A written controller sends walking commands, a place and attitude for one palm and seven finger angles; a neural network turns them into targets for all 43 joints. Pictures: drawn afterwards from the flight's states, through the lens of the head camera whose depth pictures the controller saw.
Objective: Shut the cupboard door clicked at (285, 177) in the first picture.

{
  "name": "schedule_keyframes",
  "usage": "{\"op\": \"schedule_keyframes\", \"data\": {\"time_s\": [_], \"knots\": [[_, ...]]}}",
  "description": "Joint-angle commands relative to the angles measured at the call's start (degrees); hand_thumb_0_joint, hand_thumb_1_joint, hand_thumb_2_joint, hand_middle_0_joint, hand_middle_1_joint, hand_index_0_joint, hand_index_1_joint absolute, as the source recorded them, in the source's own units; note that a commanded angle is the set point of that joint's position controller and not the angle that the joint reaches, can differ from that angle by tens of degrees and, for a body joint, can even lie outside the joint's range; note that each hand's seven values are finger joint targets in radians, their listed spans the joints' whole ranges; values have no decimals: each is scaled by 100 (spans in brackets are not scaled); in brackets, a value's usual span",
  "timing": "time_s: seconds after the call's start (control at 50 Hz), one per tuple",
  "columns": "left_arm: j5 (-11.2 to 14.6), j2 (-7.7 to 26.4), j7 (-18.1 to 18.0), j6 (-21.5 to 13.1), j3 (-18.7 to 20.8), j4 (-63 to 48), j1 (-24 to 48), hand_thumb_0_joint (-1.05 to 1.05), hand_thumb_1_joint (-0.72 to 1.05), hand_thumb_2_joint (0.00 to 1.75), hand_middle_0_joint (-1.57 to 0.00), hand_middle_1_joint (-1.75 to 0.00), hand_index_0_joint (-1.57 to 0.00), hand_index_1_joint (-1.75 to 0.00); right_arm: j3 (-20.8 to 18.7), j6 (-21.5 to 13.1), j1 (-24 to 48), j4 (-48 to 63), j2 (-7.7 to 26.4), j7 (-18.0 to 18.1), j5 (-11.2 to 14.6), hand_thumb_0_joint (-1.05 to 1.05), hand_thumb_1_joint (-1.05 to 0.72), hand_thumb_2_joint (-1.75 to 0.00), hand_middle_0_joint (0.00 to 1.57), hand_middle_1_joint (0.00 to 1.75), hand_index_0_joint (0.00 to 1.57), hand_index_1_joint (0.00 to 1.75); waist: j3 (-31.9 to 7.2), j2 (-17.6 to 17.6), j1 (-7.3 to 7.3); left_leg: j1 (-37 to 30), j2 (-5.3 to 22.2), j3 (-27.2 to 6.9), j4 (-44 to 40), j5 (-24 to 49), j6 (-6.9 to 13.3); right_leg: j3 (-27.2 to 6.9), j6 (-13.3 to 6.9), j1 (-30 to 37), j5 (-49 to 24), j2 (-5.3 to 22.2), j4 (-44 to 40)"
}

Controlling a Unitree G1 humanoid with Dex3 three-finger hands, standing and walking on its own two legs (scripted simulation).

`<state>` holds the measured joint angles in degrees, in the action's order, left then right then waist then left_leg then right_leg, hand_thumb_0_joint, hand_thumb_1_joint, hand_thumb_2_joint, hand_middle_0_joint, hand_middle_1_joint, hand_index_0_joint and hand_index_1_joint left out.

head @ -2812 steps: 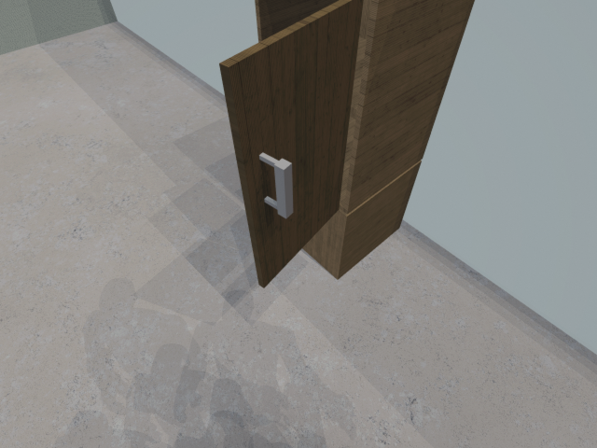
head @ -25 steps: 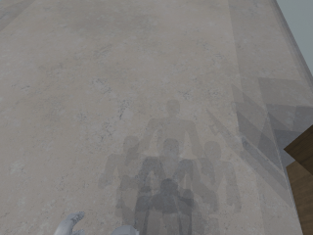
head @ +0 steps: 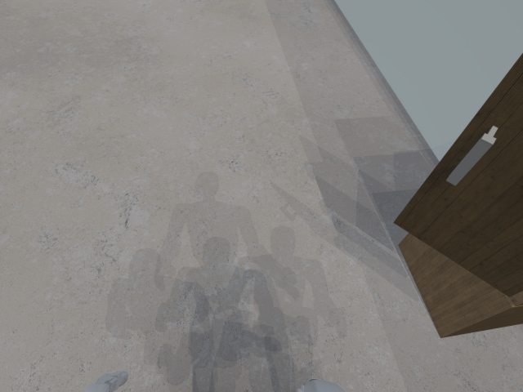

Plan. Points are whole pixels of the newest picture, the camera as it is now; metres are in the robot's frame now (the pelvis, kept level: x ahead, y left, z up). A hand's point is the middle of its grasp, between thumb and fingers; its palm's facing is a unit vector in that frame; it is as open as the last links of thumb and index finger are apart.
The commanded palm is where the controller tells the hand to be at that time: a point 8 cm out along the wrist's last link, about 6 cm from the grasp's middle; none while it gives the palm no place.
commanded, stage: turn to face it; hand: left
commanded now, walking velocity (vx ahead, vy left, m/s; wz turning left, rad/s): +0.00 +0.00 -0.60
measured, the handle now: (472, 155) +0.58 -0.41 +0.01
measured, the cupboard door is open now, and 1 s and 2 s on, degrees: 40 40 40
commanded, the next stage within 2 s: take the last steps up to it in 1.06 s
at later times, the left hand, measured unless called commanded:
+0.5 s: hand (171, 370) +0.17 +0.17 -0.18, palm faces -0.25 -0.95 -0.21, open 7.4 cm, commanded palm none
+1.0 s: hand (228, 328) +0.24 +0.07 -0.16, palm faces -0.50 -0.82 -0.26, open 7.4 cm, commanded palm none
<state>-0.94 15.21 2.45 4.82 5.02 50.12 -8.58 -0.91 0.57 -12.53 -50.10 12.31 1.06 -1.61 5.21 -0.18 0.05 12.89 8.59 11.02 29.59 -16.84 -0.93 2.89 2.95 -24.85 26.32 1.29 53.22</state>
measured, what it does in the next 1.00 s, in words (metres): steps on the spot, turning right: right foot, then left foot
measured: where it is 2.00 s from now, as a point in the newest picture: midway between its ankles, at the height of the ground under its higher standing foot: outside the picture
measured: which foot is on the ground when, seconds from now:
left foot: down 0.00-0.10, up 0.12-0.46, down 0.48-0.82, up 0.84-1.00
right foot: up 0.00-0.10, down 0.12-0.48, up 0.50-0.80, down 0.82-1.00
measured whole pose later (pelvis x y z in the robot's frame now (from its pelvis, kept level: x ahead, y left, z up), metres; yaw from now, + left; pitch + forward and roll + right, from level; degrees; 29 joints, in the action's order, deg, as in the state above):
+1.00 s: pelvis +0.06 -0.05 +0.00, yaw -31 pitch +2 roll +0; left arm -1.0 11.6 -0.2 1.5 2.3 51.9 -9.5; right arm -2.5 3.2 -11.6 -53.8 15.5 1.1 -0.6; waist 3.9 2.4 -1.4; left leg 27.7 4.3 3.0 61.2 -25.4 -4.8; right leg 0.7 -1.4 -14.2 17.0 -0.5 29.3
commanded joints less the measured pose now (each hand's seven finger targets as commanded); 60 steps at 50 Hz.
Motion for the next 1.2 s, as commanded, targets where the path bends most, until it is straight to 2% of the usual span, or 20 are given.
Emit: {"op": "schedule_keyframes", "data": {"time_s": [0.0, 0.06, 0.08, 0.1, 0.14, 0.22, 0.4, 0.42, 0.46, 0.48, 0.58, 0.7, 0.76, 0.8, 0.86, 0.94, 1.1, 1.12, 1.16, 1.18], "knots": [[-9, 201, 7, -193, 25, -551, 268, 0, 90, 90, -20, -30, -20, -30, -463, -32, -248, 207, 1357, 49, -30, 0, -90, -90, 20, 30, 20, 30, -695, 1411, -197, -664, 1274, -534, -503, 2717, 672, 333, -135, 299, -206, -91, -994], [-45, 597, -47, -281, 113, -326, -518, 0, 90, 90, -20, -30, -20, -30, -486, -1, -30, 262, 1280, -4, 46, 0, -90, -90, 20, 30, 20, 30, -924, 557, 252, 293, 919, -125, 789, 1582, 95, 21, -398, 2003, -1788, 111, -2842], [-98, 1239, -127, -357, 230, -233, -814, 0, 90, 90, -20, -30, -20, -30, -383, 25, 95, 469, 820, -31, 96, 0, -90, -90, 20, 30, 20, 30, -927, -1343, 429, 1660, 73, 286, 2064, -936, -295, -1886, -918, 2782, -3038, 1519, -3408], [-3, 1528, -189, -353, 232, -165, -1061, 0, 90, 90, -20, -30, -20, -30, -305, 108, 393, 686, 794, -9, 92, 0, -90, -90, 20, 30, 20, 30, -818, -1582, 581, 2141, -326, -442, 3205, -2151, -343, -2665, -1466, 2277, -4012, 2187, -3486], [-13, 1284, -320, -337, 243, -280, -521, 0, 90, 90, -20, -30, -20, -30, -325, 135, 469, 595, 875, 64, 99, 0, -90, -90, 20, 30, 20, 30, -707, -1585, 338, 2558, -194, -1151, 3936, -1534, -325, -2702, -1622, 2029, -3076, 1850, -3571], [-16, 924, -303, -395, 94, -410, -38, 0, 90, 90, -20, -30, -20, -30, -287, 123, 154, 327, 740, -7, 68, 0, -90, -90, 20, 30, 20, 30, -920, -868, -11, 1843, -281, -967, 3154, -672, -459, -1543, -1337, 1753, -3782, 1160, -3166], [-10, 1030, -272, -305, 160, -367, 92, 0, 90, 90, -20, -30, -20, -30, -267, 22, -219, 324, 687, 47, 133, 0, -90, -90, 20, 30, 20, 30, -889, -836, -189, 205, -683, -826, 153, 175, -359, -2139, -1041, 928, -3154, 848, -2725], [23, 852, -263, -278, 125, -404, 144, 0, 90, 90, -20, -30, -20, -30, -290, -35, -432, 257, 857, 67, 115, 0, -90, -90, 20, 30, 20, 30, -962, -470, -284, -508, -421, -1011, -630, 548, -273, -1965, -768, 417, -2609, 533, -2379], [61, 404, -175, -263, 31, -602, -75, 0, 90, 90, -20, -30, -20, -30, -419, -63, -673, 345, 1692, 96, -15, 0, -90, -90, 20, 30, 20, 30, -1005, 1849, -295, -919, 1814, -3089, -1377, 1408, 784, -487, -197, -734, 932, -536, -73], [-13, 545, -157, -238, 62, -585, 43, 0, 90, 90, -20, -30, -20, -30, -408, -73, -577, 349, 1621, 116, -54, 0, -90, -90, 20, 30, 20, 30, -908, 1516, -321, -570, 1941, -3093, -1367, 1484, 1026, -645, -167, -757, 945, -319, 921], [9, 322, -26, -167, 84, -412, 93, 0, 90, 90, -20, -30, -20, -30, -317, -102, -135, 400, 1153, 141, -46, 0, -90, -90, 20, 30, 20, 30, -751, 1025, -80, -786, 1075, -1207, -803, 3190, 784, -281, 23, -757, 85, 3, 1152], [-3, 165, -12, -210, -4, -458, 257, 0, 90, 90, -20, -30, -20, -30, -429, -45, -349, 155, 1306, 70, -34, 0, -90, -90, 20, 30, 20, 30, -840, 1360, -240, -835, 1117, -692, -468, 3199, 717, 262, -118, 164, -166, -137, -825], [-19, 382, -53, -310, 29, -256, -362, 0, 90, 90, -20, -30, -20, -30, -459, -13, -151, 143, 1314, 25, 28, 0, -90, -90, 20, 30, 20, 30, -1016, 957, 125, -244, 908, -365, 386, 2461, 267, 230, -292, 1582, -1674, -122, -2732], [-69, 1389, -206, -425, 208, -6, -1032, 0, 90, 90, -20, -30, -20, -30, -294, 15, 163, 485, 625, -19, 112, 0, -90, -90, 20, 30, 20, 30, -1056, -1707, 448, 2075, -421, -53, 2638, -2011, -346, -2395, -1280, 2916, -4897, 2048, -3245], [-7, 1007, -371, -420, 130, -16, -680, 0, 90, 90, -20, -30, -20, -30, -271, 100, 303, 307, 774, 105, 102, 0, -90, -90, 20, 30, 20, 30, -917, -1431, 261, 2524, -266, -1181, 3886, -1497, -346, -2093, -1613, 2592, -5251, 1724, -3034], [-31, 751, -373, -445, 20, -157, -128, 0, 90, 90, -20, -30, -20, -30, -230, 138, -80, 22, 612, 1, 79, 0, -90, -90, 20, 30, 20, 30, -957, -815, -86, 1714, -343, -946, 3181, -663, -392, -1152, -1348, 1888, -4437, 1220, -3139], [-5, 768, -360, -386, 55, 40, -172, 0, 90, 90, -20, -30, -20, -30, -181, 20, -315, -116, 469, 44, 98, 0, -90, -90, 20, 30, 20, 30, -773, -727, -146, 198, -665, -714, 72, 425, -275, -1487, -1091, 1301, -3668, 944, -2723], [25, 631, -349, -362, 22, 25, -158, 0, 90, 90, -20, -30, -20, -30, -201, -28, -511, -187, 598, 56, 88, 0, -90, -90, 20, 30, 20, 30, -798, -396, -227, -461, -462, -864, -501, 1047, -187, -1357, -839, 835, -3080, 726, -2471], [63, 124, -304, -310, -67, -16, -542, 0, 90, 90, -20, -30, -20, -30, -310, -74, -742, -172, 1333, 89, -35, 0, -90, -90, 20, 30, 20, 30, -939, 1550, -172, -729, 1392, -2737, -987, 2169, 768, -364, -303, 144, 158, -275, -1026], [9, 251, -283, -264, -54, -62, -302, 0, 90, 90, -20, -30, -20, -30, -332, -79, -806, -187, 1368, 148, -78, 0, -90, -90, 20, 30, 20, 30, -782, 1425, -330, -646, 1675, -3188, -1362, 1633, 1048, -417, -258, -271, 959, -361, 158]]}}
